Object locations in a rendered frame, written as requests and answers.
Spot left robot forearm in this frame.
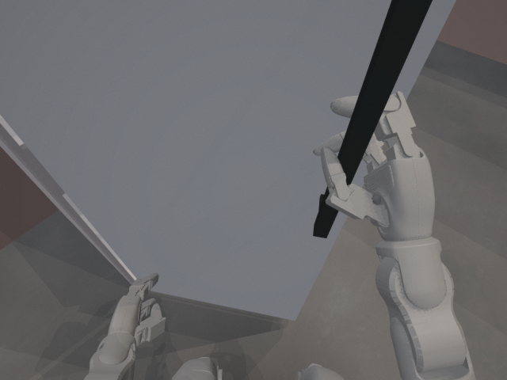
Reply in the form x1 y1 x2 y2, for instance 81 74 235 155
84 332 136 380

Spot fridge door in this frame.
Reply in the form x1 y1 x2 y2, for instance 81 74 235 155
0 0 456 321

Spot right robot forearm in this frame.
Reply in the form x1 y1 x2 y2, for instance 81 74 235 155
375 237 476 380

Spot robot left hand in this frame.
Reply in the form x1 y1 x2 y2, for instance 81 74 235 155
108 273 166 347

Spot robot right hand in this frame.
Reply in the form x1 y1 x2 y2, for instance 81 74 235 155
313 91 435 241

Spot handle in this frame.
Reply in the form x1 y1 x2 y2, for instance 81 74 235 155
313 0 432 238

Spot robot left thigh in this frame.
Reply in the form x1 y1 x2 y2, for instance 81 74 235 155
172 358 223 380

